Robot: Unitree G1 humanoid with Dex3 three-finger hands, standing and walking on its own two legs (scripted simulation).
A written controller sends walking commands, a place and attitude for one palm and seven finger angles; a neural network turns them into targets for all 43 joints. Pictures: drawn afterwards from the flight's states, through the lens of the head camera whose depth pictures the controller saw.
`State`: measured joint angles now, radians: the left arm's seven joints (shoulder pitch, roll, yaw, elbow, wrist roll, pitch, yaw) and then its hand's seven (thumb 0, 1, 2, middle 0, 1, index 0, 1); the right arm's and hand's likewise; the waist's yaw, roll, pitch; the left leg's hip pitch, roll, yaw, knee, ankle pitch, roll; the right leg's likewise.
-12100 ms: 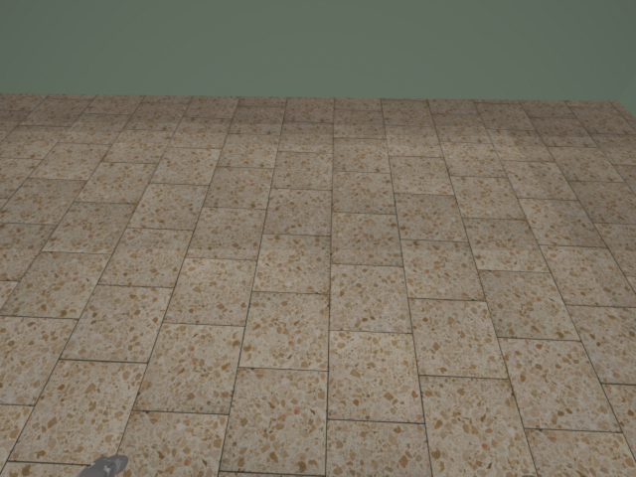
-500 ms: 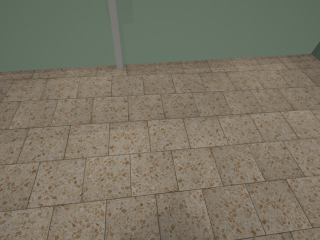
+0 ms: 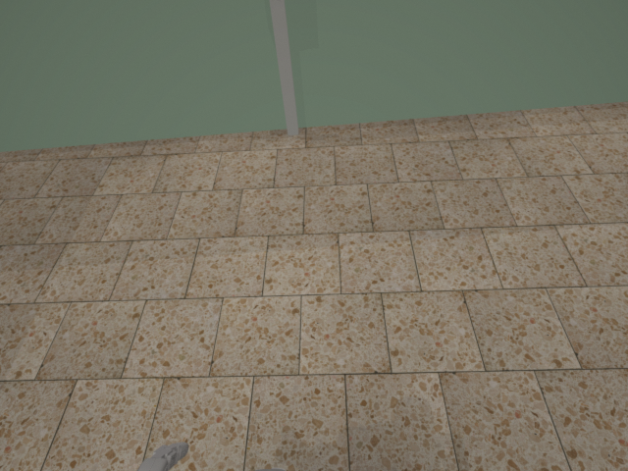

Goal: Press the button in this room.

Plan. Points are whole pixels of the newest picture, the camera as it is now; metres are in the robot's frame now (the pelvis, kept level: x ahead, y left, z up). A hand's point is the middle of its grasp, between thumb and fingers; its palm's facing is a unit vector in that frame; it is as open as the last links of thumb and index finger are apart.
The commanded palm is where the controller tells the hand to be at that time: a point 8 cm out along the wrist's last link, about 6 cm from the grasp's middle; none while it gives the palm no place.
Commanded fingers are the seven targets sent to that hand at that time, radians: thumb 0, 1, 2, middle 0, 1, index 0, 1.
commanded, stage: turn or walk to find it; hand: left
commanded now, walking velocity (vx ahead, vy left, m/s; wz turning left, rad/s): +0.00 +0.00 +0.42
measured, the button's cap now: out of the picture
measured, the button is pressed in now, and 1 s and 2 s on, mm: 0 0 0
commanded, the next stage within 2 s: none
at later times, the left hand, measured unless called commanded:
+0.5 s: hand out of the picture -0.08 +0.25 -0.18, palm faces +0.28 -0.92 -0.26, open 7.3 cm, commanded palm none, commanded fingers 0.00 0.90 0.90 -0.20 -0.30 -0.20 -0.30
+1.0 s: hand out of the picture -0.02 +0.20 -0.14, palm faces +0.42 -0.86 -0.28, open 7.3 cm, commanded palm none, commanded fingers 0.00 0.90 0.90 -0.20 -0.30 -0.20 -0.30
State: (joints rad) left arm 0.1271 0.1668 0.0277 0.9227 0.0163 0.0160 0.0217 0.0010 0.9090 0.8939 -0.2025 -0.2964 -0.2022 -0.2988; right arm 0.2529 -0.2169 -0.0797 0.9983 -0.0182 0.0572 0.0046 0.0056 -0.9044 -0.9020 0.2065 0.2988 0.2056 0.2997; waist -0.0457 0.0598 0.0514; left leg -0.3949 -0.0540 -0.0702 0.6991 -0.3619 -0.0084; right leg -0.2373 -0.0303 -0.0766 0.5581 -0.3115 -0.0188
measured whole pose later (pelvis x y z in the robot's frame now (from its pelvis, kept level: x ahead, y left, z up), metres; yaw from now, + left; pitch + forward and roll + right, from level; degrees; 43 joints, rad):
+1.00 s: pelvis -0.03 -0.01 +0.00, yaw +27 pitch -1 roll +2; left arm 0.17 0.16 0.02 0.91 0.02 0.01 0.02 0.00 0.91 0.89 -0.21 -0.30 -0.21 -0.30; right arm 0.24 -0.25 -0.09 0.99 -0.02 0.08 0.01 0.01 -0.91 -0.90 0.20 0.30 0.20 0.30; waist -0.03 0.06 0.07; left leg -0.47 -0.03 -0.04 1.13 -0.40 -0.03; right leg -0.24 -0.07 -0.14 0.54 -0.28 -0.03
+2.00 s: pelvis -0.05 -0.03 +0.01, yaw +52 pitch -2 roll +2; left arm 0.20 0.15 0.02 0.93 0.02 0.01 0.02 0.00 0.91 0.89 -0.21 -0.30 -0.21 -0.30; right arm 0.24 -0.25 -0.09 1.00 -0.02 0.08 0.02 0.01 -0.91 -0.90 0.20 0.30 0.20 0.30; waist -0.03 0.04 0.07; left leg -0.46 0.01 -0.04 1.14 -0.37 -0.06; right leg -0.21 -0.08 -0.17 0.51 -0.26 -0.03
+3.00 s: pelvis -0.10 -0.05 +0.00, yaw +78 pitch +0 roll +1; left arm 0.21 0.18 0.03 0.94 0.03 0.01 0.02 0.00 0.91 0.89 -0.21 -0.30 -0.21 -0.30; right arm 0.21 -0.24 -0.08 1.00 -0.01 0.07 0.01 0.01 -0.91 -0.90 0.20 0.30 0.20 0.30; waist -0.01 0.00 0.10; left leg -0.38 0.04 0.01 0.90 -0.45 -0.06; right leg -0.22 -0.13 -0.20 0.53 -0.30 0.01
